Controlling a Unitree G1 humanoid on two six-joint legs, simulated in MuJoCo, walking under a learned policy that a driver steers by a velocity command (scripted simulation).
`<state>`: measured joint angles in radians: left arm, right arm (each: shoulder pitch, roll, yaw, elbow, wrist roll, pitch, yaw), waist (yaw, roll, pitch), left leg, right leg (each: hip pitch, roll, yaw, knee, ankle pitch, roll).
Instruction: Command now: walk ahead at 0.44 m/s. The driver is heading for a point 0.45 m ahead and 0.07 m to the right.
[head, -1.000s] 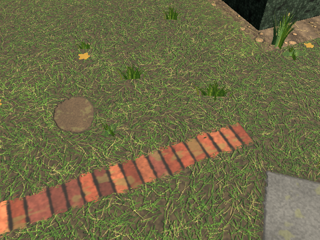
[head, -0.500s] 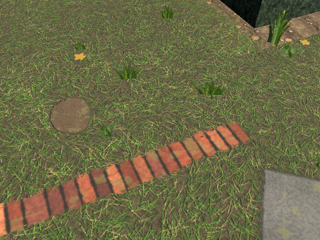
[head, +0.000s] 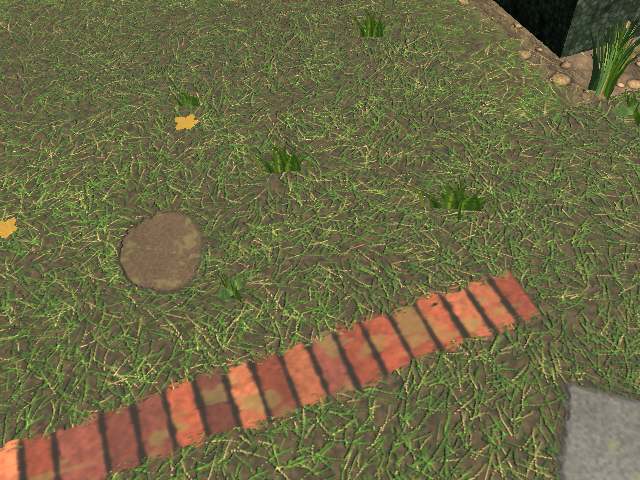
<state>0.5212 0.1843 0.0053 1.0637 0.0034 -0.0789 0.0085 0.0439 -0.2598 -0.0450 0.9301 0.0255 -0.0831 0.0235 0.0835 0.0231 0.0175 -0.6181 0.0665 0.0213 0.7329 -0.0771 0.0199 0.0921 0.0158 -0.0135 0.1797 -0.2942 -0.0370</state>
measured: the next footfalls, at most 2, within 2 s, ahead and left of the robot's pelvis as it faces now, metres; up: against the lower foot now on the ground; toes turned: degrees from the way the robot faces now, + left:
left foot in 0.16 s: +0.28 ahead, +0.13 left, +0.00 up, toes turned +2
right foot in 0.64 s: +0.54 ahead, -0.10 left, +0.00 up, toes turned -7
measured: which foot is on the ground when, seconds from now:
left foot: up 0.00-0.14, down 0.16-0.64, up 0.66-0.94, down 0.96-1.00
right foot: down 0.00-0.16, up 0.18-0.62, down 0.64-1.00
